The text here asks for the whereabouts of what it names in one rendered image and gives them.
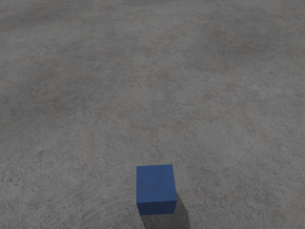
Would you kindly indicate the carton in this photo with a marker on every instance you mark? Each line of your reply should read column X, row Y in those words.
column 155, row 190

